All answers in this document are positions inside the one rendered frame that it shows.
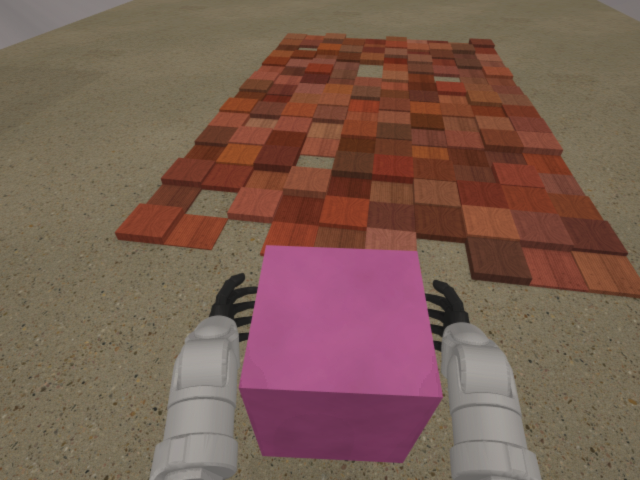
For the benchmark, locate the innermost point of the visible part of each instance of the robot right hand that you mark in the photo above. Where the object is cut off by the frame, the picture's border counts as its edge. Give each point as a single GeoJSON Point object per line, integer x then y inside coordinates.
{"type": "Point", "coordinates": [451, 304]}

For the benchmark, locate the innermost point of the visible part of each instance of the robot right forearm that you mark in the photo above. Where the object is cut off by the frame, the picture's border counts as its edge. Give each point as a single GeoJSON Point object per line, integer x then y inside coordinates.
{"type": "Point", "coordinates": [488, 433]}

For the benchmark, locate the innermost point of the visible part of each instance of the robot left forearm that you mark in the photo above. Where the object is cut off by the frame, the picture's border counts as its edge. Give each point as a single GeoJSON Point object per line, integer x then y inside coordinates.
{"type": "Point", "coordinates": [198, 441]}

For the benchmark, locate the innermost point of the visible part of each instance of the carton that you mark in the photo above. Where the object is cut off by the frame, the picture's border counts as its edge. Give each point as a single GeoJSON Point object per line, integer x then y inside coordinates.
{"type": "Point", "coordinates": [340, 361]}

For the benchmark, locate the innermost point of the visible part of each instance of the robot left hand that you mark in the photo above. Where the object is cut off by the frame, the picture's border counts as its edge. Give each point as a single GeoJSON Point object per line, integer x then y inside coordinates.
{"type": "Point", "coordinates": [227, 296]}

